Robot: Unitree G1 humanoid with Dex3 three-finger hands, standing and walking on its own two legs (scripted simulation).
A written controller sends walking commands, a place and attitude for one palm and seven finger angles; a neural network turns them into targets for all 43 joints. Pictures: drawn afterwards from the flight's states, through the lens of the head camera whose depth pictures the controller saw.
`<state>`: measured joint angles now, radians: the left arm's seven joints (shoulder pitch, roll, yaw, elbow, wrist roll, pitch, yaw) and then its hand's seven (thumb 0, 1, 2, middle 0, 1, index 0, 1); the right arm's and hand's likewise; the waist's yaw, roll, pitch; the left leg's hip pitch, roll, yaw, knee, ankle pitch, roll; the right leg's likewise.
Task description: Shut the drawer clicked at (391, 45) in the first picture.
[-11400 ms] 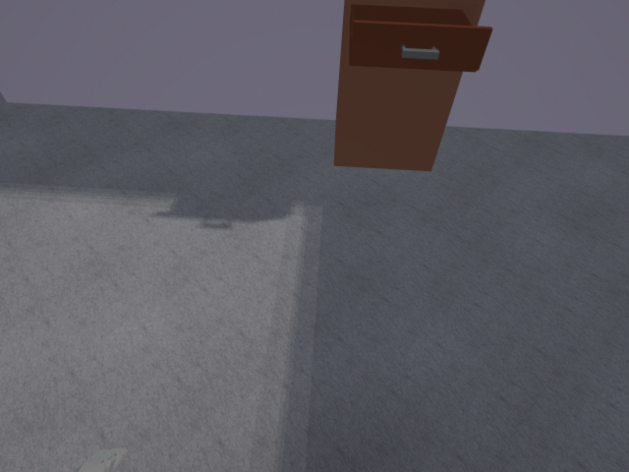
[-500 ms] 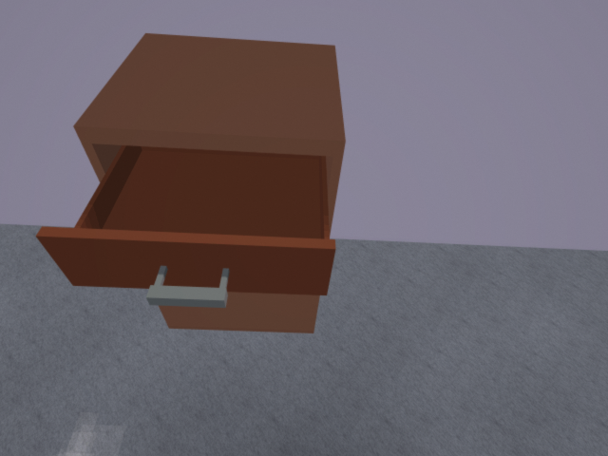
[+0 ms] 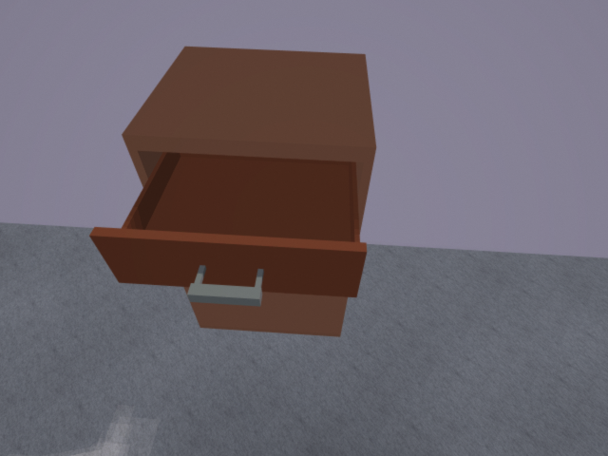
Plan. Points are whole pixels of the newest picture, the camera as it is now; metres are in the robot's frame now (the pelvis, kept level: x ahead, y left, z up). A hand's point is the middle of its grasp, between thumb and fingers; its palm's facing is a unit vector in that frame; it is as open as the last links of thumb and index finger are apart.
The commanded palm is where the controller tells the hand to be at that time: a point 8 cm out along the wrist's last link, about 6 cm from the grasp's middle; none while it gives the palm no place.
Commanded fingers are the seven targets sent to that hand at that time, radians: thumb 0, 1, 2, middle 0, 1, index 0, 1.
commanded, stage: look again from close up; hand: left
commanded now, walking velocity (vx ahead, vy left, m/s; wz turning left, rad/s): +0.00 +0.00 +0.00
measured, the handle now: (228, 283) +0.40 +0.16 -0.06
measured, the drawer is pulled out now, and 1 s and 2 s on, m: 0.23 0.23 0.23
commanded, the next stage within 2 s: raise the hand and make a fist in 0.54 s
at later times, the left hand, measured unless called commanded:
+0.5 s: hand out of the picture +0.05 +0.15 -0.17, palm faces +0.00 -0.98 -0.20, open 7.3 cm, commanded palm none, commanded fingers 0.00 0.90 0.90 -0.20 -0.30 -0.20 -0.30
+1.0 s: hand (239, 401) +0.20 +0.10 -0.03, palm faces -0.03 -1.00 -0.01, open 6.3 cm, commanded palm +0.15 +0.18 -0.05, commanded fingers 0.00 0.90 0.90 -0.58 -0.71 -0.58 -0.71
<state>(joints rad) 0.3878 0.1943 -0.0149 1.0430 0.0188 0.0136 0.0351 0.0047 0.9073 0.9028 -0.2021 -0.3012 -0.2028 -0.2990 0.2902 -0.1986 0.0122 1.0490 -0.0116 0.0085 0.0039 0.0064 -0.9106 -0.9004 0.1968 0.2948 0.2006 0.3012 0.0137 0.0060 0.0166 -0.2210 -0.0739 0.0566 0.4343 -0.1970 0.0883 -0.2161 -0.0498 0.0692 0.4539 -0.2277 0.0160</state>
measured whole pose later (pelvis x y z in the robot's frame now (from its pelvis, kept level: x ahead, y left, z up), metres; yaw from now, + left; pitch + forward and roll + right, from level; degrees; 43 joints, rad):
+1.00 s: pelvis +0.01 -0.07 -0.06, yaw +2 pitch +10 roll +1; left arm 0.41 0.17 0.11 0.16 -0.21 -0.52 -0.30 0.00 0.91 0.90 -0.39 -0.51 -0.40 -0.51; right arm 0.15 -0.25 -0.05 0.56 0.01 -0.27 0.02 0.01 -0.91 -0.90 0.20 0.29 0.20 0.30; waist -0.01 -0.05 -0.14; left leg -0.69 -0.01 0.00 0.95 -0.43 -0.01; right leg -0.68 0.01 0.00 0.98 -0.48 -0.03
